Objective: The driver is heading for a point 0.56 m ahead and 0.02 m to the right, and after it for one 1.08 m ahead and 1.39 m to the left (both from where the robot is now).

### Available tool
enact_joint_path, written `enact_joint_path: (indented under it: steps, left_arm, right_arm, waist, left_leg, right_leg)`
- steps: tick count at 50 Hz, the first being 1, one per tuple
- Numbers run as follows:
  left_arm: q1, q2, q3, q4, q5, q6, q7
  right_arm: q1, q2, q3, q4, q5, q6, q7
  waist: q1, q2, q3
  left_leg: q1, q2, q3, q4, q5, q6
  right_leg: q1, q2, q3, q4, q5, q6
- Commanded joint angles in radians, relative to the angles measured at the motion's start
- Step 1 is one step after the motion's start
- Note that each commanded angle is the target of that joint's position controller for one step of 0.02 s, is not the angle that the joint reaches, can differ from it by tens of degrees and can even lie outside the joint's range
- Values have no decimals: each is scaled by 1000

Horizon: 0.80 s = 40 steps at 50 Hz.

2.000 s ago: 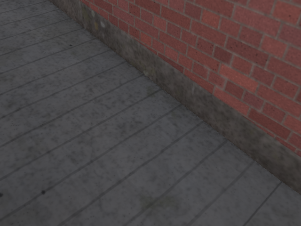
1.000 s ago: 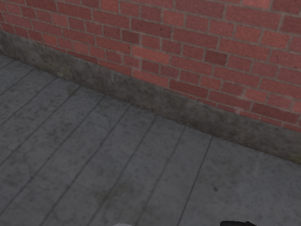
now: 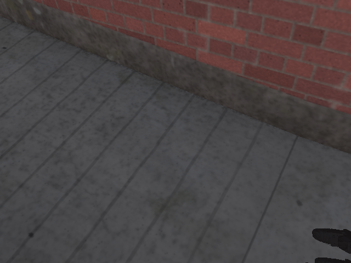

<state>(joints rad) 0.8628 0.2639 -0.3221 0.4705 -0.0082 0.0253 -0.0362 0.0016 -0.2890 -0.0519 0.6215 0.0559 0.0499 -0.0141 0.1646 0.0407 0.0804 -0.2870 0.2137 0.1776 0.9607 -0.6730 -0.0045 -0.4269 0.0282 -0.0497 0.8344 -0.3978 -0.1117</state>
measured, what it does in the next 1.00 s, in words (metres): steps to the right: left foot, then right foot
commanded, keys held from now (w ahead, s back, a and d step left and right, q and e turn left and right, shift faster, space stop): w+e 0.24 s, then w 0.02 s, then no key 0.34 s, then q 0.06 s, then no key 0.34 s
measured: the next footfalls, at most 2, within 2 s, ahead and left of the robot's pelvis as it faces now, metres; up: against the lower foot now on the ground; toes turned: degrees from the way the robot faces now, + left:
left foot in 0.18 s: -0.01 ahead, +0.12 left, +0.00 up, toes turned +11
right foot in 0.76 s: -0.05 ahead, -0.23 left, +0.00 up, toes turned -14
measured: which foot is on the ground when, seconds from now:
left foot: up 0.00-0.16, down 0.18-0.76, up 0.78-1.00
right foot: down 0.00-0.20, up 0.22-0.74, down 0.76-1.00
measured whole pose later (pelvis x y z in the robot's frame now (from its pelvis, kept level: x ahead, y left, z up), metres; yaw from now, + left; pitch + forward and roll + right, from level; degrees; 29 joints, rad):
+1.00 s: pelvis -0.05 -0.09 +0.03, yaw -13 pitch -2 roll +1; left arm 0.75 0.34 -0.11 0.70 0.00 0.02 0.01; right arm 0.16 -0.13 0.04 0.62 0.06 0.08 0.01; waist 0.11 0.01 0.02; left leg -0.88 -0.12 0.07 2.20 -0.59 -0.06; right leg -0.22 -0.06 0.00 0.60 -0.34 0.00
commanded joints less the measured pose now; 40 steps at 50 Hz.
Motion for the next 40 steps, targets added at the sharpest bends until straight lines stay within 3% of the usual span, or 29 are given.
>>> enact_joint_path:
  steps: [1,2,3,4,5,6,8,9,10,11,12,13,14,15,17,20,21,22,23,25,27,30,32,33,35,37,38,39,40]
  left_arm:
    - [-362,162,234,30,23,-62,12]
    - [-327,144,241,33,21,-56,28]
    - [-341,142,270,8,-11,-43,32]
    - [-269,126,301,31,-42,-29,29]
    - [-238,103,316,72,-43,-9,34]
    - [-277,113,342,77,-51,10,37]
    - [-315,71,361,87,-54,8,30]
    - [-348,4,360,99,-61,-15,11]
    - [-416,-20,363,52,-77,-37,7]
    - [-478,-12,361,3,-63,-42,9]
    - [-575,-45,351,-19,-46,-26,18]
    - [-573,-62,342,-20,-39,-8,30]
    - [-544,-68,333,3,-14,0,40]
    - [-521,-67,323,13,-5,8,52]
    - [-441,-75,311,83,-19,23,78]
    - [-410,-83,307,133,-43,42,105]
    - [-368,-94,301,174,-51,58,90]
    - [-354,-107,305,182,-49,77,77]
    - [-362,-39,328,194,-50,77,80]
    - [-355,-62,321,214,-28,76,86]
    - [-384,-40,323,216,-6,79,73]
    - [-399,-9,312,190,-3,77,39]
    - [-459,42,318,157,-1,73,21]
    - [-443,40,315,155,4,74,17]
    - [-385,29,302,179,5,68,10]
    - [-272,62,306,238,-7,56,0]
    - [-260,66,293,249,-16,38,-9]
    - [-249,176,293,247,-37,17,-21]
    - [-53,168,296,306,-16,-30,-60]
  right_arm:
    - [-183,7,20,-209,-14,-12,13]
    - [-124,26,25,-217,-42,-26,17]
    - [-41,-7,13,-181,-75,-37,15]
    - [-72,-39,12,-172,-84,-46,27]
    - [-55,32,32,-179,-97,-41,33]
    - [19,49,39,-174,-100,-33,31]
    - [184,-14,18,-104,-77,9,-14]
    - [275,-64,8,-73,-78,32,-42]
    - [357,-111,-4,-53,-108,31,-50]
    - [305,-131,-37,-53,-80,8,-58]
    - [247,-68,-23,-71,-44,-14,-63]
    - [263,-54,-20,-58,-19,-36,-61]
    - [275,-30,-14,-50,-21,-49,-64]
    - [263,-37,-13,-34,-24,-47,-54]
    - [316,-50,-11,13,-35,-31,-27]
    - [284,-50,14,26,-41,-2,5]
    - [360,-67,14,70,-42,-2,8]
    - [328,-84,18,84,-26,8,26]
    - [228,-43,38,39,-57,14,30]
    - [291,-59,35,43,-68,7,19]
    - [313,-82,27,60,-75,3,13]
    - [232,-137,-1,47,-67,6,3]
    - [174,-151,-7,31,-42,10,-10]
    - [151,-158,-11,36,-21,8,-15]
    - [117,-150,-12,66,23,12,-3]
    - [149,-74,9,87,32,22,22]
    - [179,1,29,63,6,27,33]
    - [202,86,55,-9,-36,17,43]
    - [-23,14,39,-43,32,-5,45]
  waist:
    - [-76,-513,85]
    - [-88,-484,0]
    - [-96,-389,-54]
    - [-31,-242,-124]
    - [-53,-241,-141]
    - [-97,-265,-65]
    - [-138,-277,112]
    - [-162,-206,117]
    - [-205,-67,9]
    - [-211,172,18]
    - [-219,213,94]
    - [-192,214,141]
    - [-173,148,135]
    - [-145,134,155]
    - [-117,126,146]
    - [-46,122,196]
    - [-60,144,170]
    - [-41,222,185]
    - [-19,176,198]
    - [-44,200,147]
    - [-58,226,107]
    - [-44,251,41]
    - [-56,235,39]
    - [-45,233,49]
    - [-35,128,100]
    - [-47,-146,92]
    - [-84,-388,86]
    - [-174,-755,33]
    - [12,-684,25]
  left_leg:
    - [-286,-166,-253,346,-16,35]
    - [-209,-212,-201,418,-26,31]
    - [-156,-236,-146,355,-25,31]
    - [28,-246,-94,139,59,60]
    - [191,-298,-37,0,75,55]
    - [314,-311,-52,-252,155,75]
    - [466,-251,-112,-676,279,119]
    - [643,-165,-134,-694,422,125]
    - [805,-27,-231,-570,332,183]
    - [558,240,-504,-583,100,259]
    - [480,355,-574,-726,-50,286]
    - [419,357,-581,-744,-70,251]
    - [482,320,-516,-718,6,211]
    - [355,294,-401,-733,63,163]
    - [90,199,-201,-777,62,121]
    - [-280,96,7,-849,-38,88]
    - [-255,169,-23,-864,-71,111]
    - [-219,133,32,-850,-13,84]
    - [-299,96,87,-809,35,53]
    - [-196,156,68,-801,-12,61]
    - [-72,190,61,-818,16,40]
    - [21,201,83,-862,25,-3]
    - [19,204,65,-878,36,21]
    - [15,230,31,-882,19,40]
    - [29,227,-9,-772,21,72]
    - [13,129,3,-404,138,91]
    - [-112,46,29,-48,56,44]
    - [-471,-111,56,333,-248,-13]
    - [-616,-215,-207,512,-223,30]
  right_leg:
    - [-89,-223,824,-703,-639,-141]
    - [-99,-168,690,-626,-509,-92]
    - [-79,-84,526,-519,-400,-46]
    - [-17,-40,327,-432,-268,-29]
    - [-65,1,252,-457,-222,-15]
    - [-111,29,273,-528,-238,-9]
    - [-195,64,401,-639,-226,24]
    - [-278,107,374,-588,-91,74]
    - [-417,118,255,-423,-14,127]
    - [-502,24,295,-64,-112,88]
    - [-678,-20,251,238,-96,128]
    - [-790,-8,251,556,-158,155]
    - [-925,-13,238,773,-177,159]
    - [-923,-12,211,952,-165,161]
    - [-755,0,116,1194,-86,167]
    - [-501,30,16,1209,105,191]
    - [-486,38,12,1312,156,188]
    - [-538,42,22,1310,177,195]
    - [-437,19,65,1135,306,203]
    - [-436,11,31,1076,367,211]
    - [-405,-10,18,953,350,209]
    - [-215,-91,-16,554,244,182]
    - [-45,-113,-51,290,114,149]
    - [26,-132,-41,192,39,113]
    - [74,-138,-41,-53,-47,31]
    - [167,-70,-52,-283,-66,-29]
    - [183,-59,37,-288,169,-33]
    - [227,-227,468,-411,291,-138]
    - [215,-325,747,-635,-156,-290]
